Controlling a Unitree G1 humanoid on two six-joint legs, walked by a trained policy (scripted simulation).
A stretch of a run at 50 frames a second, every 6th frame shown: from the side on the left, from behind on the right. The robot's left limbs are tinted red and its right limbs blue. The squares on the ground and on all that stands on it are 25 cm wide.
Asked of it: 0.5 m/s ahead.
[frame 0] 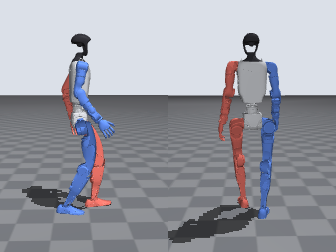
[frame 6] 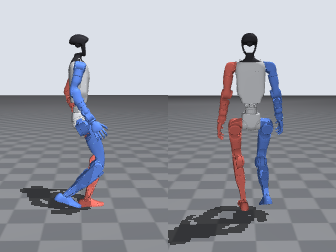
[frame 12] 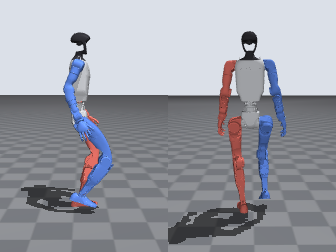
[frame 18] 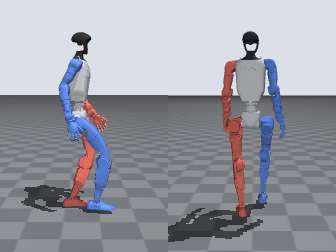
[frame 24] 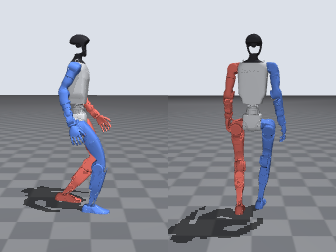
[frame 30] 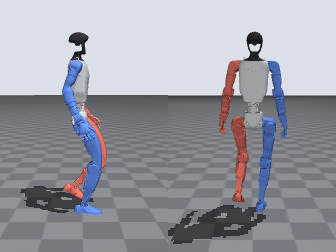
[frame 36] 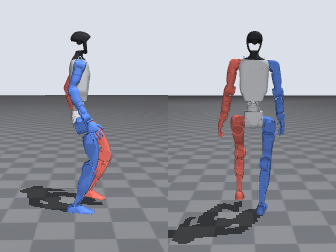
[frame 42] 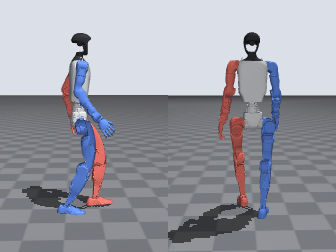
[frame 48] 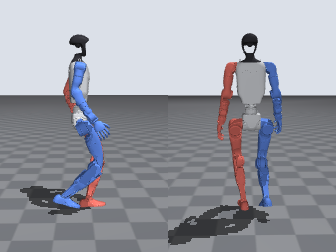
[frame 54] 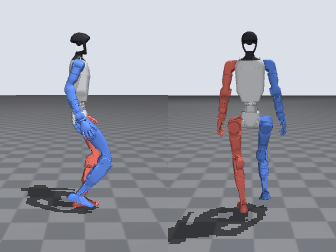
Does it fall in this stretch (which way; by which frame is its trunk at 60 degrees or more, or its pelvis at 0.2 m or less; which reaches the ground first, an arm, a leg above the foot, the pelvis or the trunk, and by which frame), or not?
no
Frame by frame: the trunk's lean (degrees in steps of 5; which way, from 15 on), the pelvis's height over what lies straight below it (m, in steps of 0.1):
0: 0, 0.8
6: 0, 0.8
12: 0, 0.8
18: 5, 0.8
24: 0, 0.7
30: 0, 0.8
36: 0, 0.8
42: 0, 0.8
48: 0, 0.7
54: 0, 0.8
